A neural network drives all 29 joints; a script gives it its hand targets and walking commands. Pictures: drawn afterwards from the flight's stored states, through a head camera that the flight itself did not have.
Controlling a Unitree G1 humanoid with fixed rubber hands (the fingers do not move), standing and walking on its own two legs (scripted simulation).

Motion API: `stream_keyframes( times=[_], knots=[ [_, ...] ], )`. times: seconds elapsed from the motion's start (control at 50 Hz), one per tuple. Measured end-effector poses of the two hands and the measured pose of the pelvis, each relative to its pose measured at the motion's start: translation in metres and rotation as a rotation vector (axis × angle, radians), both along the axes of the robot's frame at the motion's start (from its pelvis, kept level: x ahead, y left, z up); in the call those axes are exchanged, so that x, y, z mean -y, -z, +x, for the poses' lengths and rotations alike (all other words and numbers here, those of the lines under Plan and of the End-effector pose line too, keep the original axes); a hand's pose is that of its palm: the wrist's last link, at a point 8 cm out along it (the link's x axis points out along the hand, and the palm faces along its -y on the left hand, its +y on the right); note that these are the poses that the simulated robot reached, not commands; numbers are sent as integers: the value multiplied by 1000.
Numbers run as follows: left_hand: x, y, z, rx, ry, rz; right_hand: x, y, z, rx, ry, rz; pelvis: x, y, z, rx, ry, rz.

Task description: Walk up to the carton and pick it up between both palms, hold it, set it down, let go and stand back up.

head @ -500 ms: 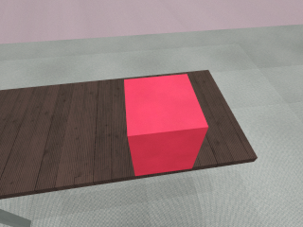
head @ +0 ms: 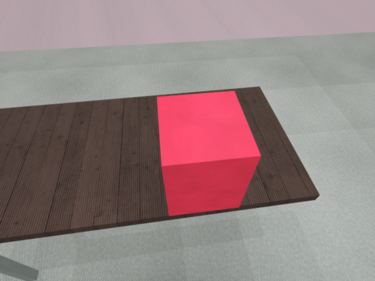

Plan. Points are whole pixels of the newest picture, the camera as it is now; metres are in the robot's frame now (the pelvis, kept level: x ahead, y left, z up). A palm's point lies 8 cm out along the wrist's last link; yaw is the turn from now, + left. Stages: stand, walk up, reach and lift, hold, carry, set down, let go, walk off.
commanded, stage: stand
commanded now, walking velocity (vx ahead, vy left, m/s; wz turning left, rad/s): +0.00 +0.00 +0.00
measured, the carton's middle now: (200, 155) +0.42 -0.03 -0.02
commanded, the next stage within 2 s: none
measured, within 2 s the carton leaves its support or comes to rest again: neither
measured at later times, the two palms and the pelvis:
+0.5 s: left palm out of the picture -0.05 +0.20 -0.15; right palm out of the picture -0.06 -0.20 -0.15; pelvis +0.00 +0.00 +0.00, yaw +0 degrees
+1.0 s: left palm out of the picture -0.06 +0.20 -0.15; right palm out of the picture -0.06 -0.20 -0.15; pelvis -0.01 +0.00 +0.00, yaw +0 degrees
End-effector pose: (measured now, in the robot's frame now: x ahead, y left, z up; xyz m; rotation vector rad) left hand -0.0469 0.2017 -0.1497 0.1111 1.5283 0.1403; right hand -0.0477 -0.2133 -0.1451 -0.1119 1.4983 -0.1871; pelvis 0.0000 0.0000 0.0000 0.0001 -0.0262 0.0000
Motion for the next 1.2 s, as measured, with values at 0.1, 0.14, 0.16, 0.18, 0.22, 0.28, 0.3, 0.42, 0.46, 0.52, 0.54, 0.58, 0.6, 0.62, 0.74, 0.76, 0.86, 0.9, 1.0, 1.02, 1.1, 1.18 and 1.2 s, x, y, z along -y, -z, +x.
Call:
stream_keyframes(
  times=[0.1, 0.14, 0.16, 0.18, 0.22, 0.28, 0.3, 0.42, 0.46, 0.52, 0.54, 0.58, 0.6, 0.62, 0.74, 0.76, 0.86, 0.9, 1.0, 1.02, 1.1, 1.18, 1.2],
  knots=[
    [-1, 0, -3, 0, -6, 2, -2, -1, -8, -23, -3, 0, -1, 0, -1, -2, -4, 1],
    [-2, -1, -3, 1, -3, 5, -4, 0, -11, -31, -1, 6, -2, 0, -1, -3, -3, 2],
    [-3, -1, -4, 0, -3, 7, -6, 0, -12, -32, 0, 9, -2, 0, -2, -3, -4, 2],
    [-4, -1, -4, -2, -4, 7, -7, 1, -13, -32, 2, 13, -2, 0, -2, -4, -4, 2],
    [-5, -2, -6, -8, -3, 8, -9, 1, -15, -34, 7, 18, -3, 0, -2, -4, 0, 3],
    [-6, -2, -8, -16, -1, 11, -12, 1, -16, -31, 10, 24, -3, 0, -2, -3, 0, 4],
    [-6, -2, -8, -15, -3, 11, -13, 1, -16, -30, 10, 24, -3, 0, -2, -3, 0, 4],
    [-4, -1, -8, -8, -10, 7, -15, 2, -13, -20, 2, 30, -3, 0, -1, -2, -2, 4],
    [-3, -1, -7, -4, -13, 6, -16, 2, -11, -15, 0, 34, -3, 0, -2, -2, -2, 4],
    [-2, -1, -8, 2, -17, 4, -16, 3, -8, -6, 0, 34, -3, 0, -2, -3, -3, 4],
    [-2, -1, -8, 2, -17, 3, -16, 3, -7, -3, 1, 33, -3, 0, -2, -3, -2, 4],
    [-1, -2, -10, -1, -14, 2, -15, 3, -7, -3, 1, 29, -4, 0, -2, -1, 0, 3],
    [-1, -2, -11, -4, -13, 2, -14, 3, -8, -4, 2, 28, -4, 0, -2, 1, 0, 2],
    [-1, -1, -12, -7, -12, 2, -14, 3, -8, -5, 5, 27, -4, 0, -3, 1, -2, 2],
    [0, -1, -15, -18, -10, -6, -14, 1, -15, -19, 9, 24, -4, 0, -5, -3, -6, 2],
    [1, -1, -14, -16, -11, -7, -14, 1, -16, -22, 8, 24, -4, 0, -5, -4, -5, 2],
    [1, -1, -14, -9, -12, -7, -16, 1, -18, -26, 8, 30, -4, 0, -6, -4, -2, 1],
    [1, -1, -15, -9, -13, -8, -16, 2, -17, -23, 7, 29, -4, 0, -6, -3, -3, 1],
    [2, 0, -17, -13, -16, -14, -13, 1, -12, -2, 4, 20, -4, 1, -6, -2, -4, 1],
    [1, 0, -17, -12, -20, -12, -13, 1, -12, -1, 1, 19, -5, 0, -6, -1, -6, 2],
    [1, -1, -20, -14, -23, -8, -13, 2, -11, -5, -7, 23, -6, 1, -6, -3, -5, 3],
    [1, -2, -25, -29, -27, -9, -15, 2, -11, -11, -8, 29, -6, 1, -7, -8, -7, 3],
    [1, -2, -26, -30, -27, -9, -16, 2, -11, -12, -6, 30, -5, 1, -7, -9, -5, 3]
  ],
)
